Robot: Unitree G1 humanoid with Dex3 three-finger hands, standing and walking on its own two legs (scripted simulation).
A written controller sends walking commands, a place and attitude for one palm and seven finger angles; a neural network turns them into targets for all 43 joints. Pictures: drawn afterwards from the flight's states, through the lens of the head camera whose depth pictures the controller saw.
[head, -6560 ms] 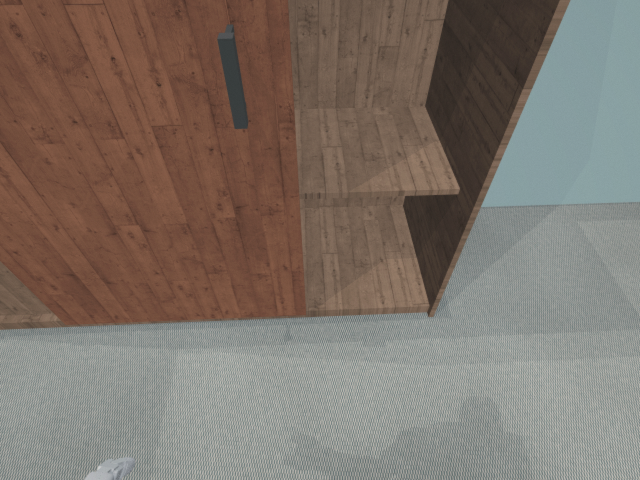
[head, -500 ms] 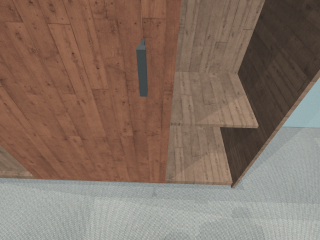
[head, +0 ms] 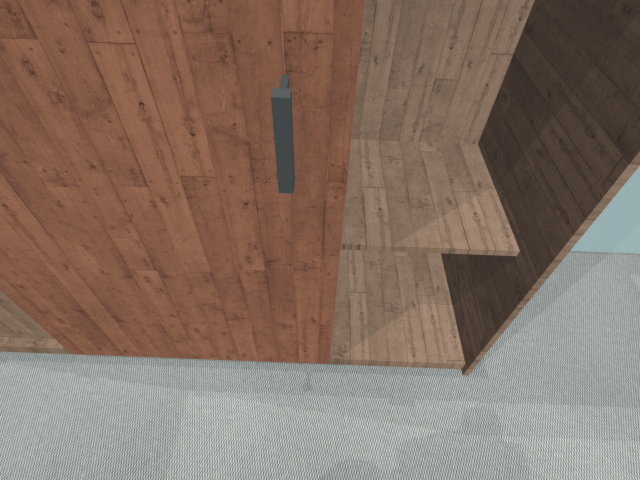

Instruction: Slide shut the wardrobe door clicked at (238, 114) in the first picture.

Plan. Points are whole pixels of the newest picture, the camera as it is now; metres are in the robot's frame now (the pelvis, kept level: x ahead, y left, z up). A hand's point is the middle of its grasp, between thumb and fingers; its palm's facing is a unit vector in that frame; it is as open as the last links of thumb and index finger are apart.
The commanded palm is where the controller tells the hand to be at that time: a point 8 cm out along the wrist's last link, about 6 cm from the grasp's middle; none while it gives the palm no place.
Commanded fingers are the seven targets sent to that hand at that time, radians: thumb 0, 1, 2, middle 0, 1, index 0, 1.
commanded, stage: raise the hand with hooked fingers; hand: left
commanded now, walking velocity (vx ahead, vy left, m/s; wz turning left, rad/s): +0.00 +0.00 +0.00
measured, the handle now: (285, 136) +0.53 +0.08 +0.15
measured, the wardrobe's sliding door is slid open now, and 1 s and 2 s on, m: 0.44 0.44 0.44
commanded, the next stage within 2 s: none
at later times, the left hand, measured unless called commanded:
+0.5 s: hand (161, 466) +0.14 +0.18 +0.00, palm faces +0.25 -0.96 -0.12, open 9.4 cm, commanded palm +0.14 +0.23 +0.02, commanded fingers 0.00 0.22 0.61 -0.25 -0.74 -0.25 -0.74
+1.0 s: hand (150, 347) +0.24 +0.21 +0.07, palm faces +0.04 -1.00 -0.04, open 12.4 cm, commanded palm +0.21 +0.26 +0.10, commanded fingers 0.00 -0.36 0.36 -0.29 -1.11 -0.29 -1.11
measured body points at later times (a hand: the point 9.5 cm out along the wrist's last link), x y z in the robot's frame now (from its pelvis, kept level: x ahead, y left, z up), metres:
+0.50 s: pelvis -0.01 -0.06 -0.06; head +0.02 -0.06 +0.39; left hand +0.12 +0.23 +0.01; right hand +0.22 -0.29 -0.12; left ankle +0.05 +0.10 -0.74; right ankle -0.04 -0.14 -0.74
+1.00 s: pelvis +0.01 -0.02 -0.03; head +0.03 -0.03 +0.42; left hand +0.23 +0.26 +0.07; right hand +0.15 -0.31 -0.10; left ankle +0.05 +0.11 -0.74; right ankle -0.04 -0.14 -0.74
